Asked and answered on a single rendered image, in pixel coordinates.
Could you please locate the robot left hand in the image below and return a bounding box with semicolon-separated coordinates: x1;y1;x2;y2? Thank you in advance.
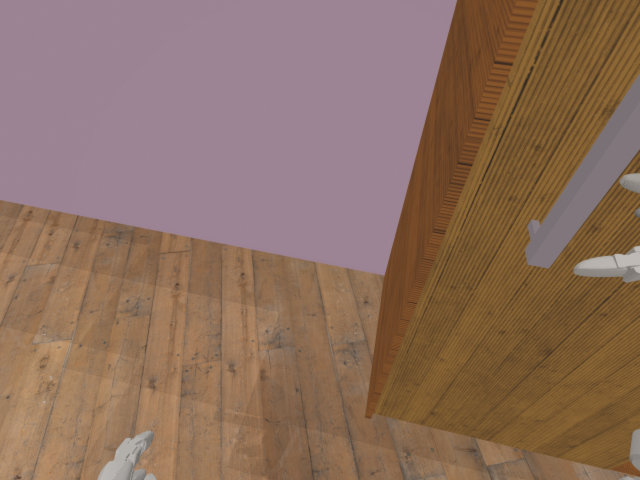
97;431;157;480

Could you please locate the wardrobe door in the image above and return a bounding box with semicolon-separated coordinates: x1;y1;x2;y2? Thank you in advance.
375;0;640;470

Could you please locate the robot right hand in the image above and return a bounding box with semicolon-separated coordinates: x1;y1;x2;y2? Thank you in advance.
573;173;640;283

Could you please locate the handle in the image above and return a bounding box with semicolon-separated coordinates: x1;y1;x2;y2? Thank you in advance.
525;73;640;269

